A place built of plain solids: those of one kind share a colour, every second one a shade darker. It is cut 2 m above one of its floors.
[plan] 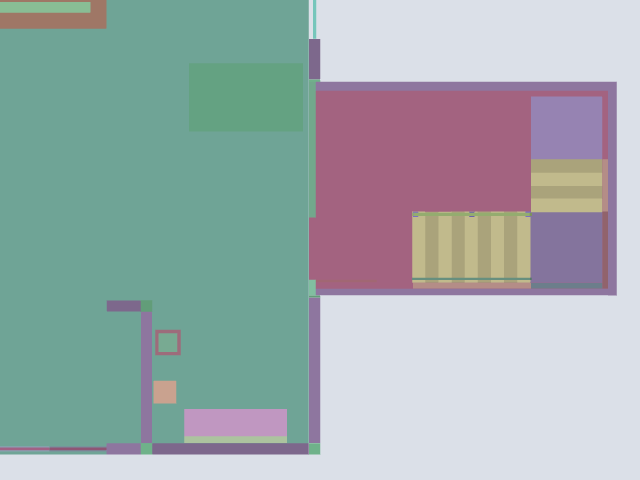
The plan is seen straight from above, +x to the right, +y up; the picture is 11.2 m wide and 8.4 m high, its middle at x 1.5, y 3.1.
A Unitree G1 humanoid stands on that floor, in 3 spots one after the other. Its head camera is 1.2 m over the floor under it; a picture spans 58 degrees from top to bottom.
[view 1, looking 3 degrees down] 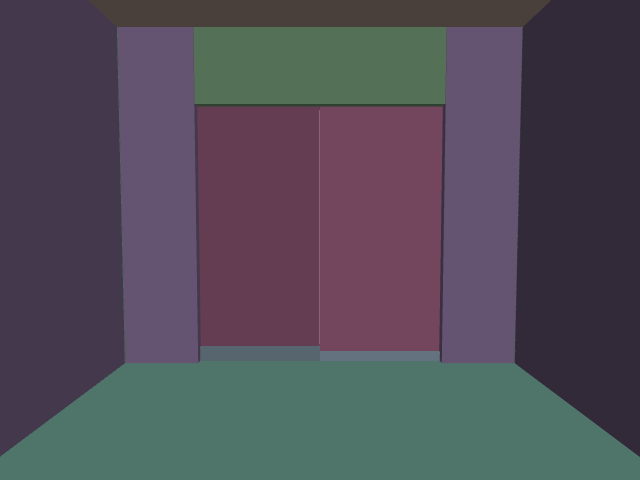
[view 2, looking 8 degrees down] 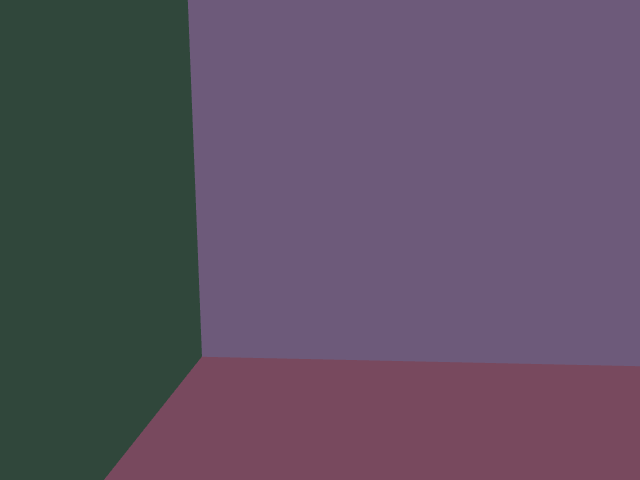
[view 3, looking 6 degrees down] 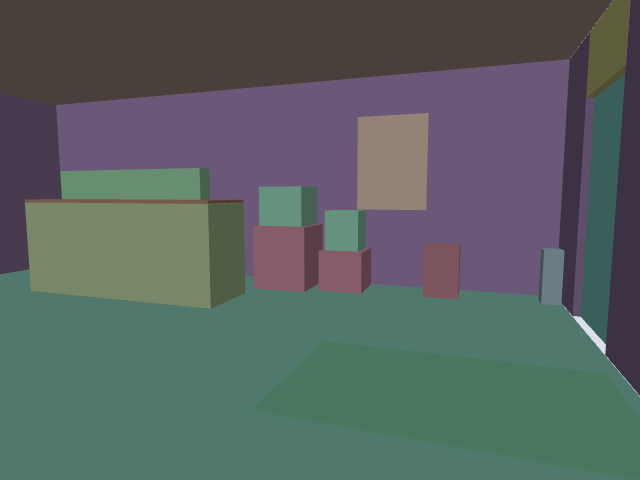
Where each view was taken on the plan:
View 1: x -3.24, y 3.04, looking -90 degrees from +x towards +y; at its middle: nothing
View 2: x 2.38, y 2.95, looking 93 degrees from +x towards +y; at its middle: wall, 2.79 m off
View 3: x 0.30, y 2.95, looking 109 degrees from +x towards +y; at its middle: lobby_planter_box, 5.83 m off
